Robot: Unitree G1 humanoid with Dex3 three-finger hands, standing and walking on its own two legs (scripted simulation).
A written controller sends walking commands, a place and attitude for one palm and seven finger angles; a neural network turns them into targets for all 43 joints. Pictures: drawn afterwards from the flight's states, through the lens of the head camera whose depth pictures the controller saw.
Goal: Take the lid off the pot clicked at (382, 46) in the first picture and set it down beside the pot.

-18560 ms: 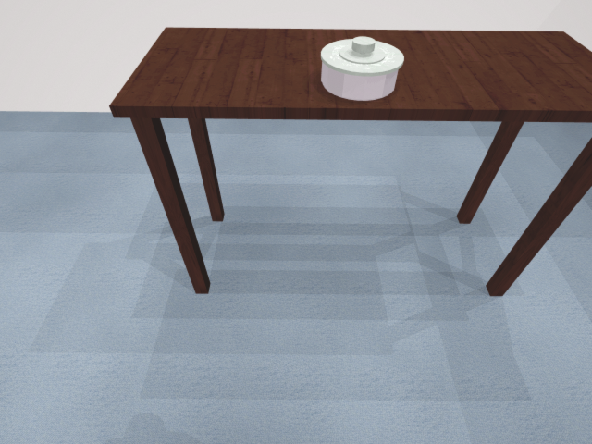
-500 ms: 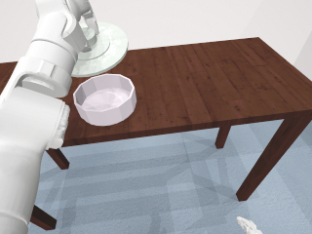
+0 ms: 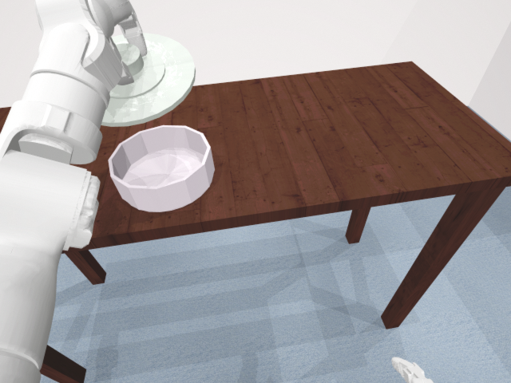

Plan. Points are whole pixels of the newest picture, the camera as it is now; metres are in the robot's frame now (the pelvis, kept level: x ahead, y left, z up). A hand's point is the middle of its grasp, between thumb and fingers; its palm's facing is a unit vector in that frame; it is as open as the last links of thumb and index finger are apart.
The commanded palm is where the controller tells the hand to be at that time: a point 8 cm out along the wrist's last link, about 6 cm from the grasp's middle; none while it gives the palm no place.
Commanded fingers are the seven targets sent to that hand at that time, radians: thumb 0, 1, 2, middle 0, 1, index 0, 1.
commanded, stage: move the lid sideways beside the pot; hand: left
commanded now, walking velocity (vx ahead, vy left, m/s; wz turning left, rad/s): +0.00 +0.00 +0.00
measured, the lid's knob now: (123, 60) +0.49 +0.18 +0.30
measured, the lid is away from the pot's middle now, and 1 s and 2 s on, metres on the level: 0.01 0.16 0.24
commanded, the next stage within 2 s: lower the lid onto the table in 1.90 s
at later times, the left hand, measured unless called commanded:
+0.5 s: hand (45, 75) +0.43 +0.26 +0.31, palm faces -0.11 -0.11 -0.99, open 8.4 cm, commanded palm +0.41 +0.27 +0.37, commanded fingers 0.00 0.59 1.03 -0.83 -1.07 -0.76 -1.03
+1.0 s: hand (6, 82) +0.42 +0.31 +0.30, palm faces -0.14 -0.15 -0.98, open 8.4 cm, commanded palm +0.41 +0.32 +0.37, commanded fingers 0.00 0.59 1.03 -0.83 -1.07 -0.76 -1.03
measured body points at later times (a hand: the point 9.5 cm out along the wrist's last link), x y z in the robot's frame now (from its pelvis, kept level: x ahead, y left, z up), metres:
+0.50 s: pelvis -0.01 +0.00 +0.00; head +0.00 -0.01 +0.45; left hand +0.43 +0.26 +0.36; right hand +0.15 -0.25 -0.11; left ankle +0.03 +0.11 -0.74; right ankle -0.04 -0.12 -0.74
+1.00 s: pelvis -0.01 +0.01 +0.00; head +0.01 +0.00 +0.45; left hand +0.43 +0.32 +0.36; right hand +0.09 -0.26 -0.12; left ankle +0.03 +0.11 -0.74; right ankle -0.04 -0.12 -0.74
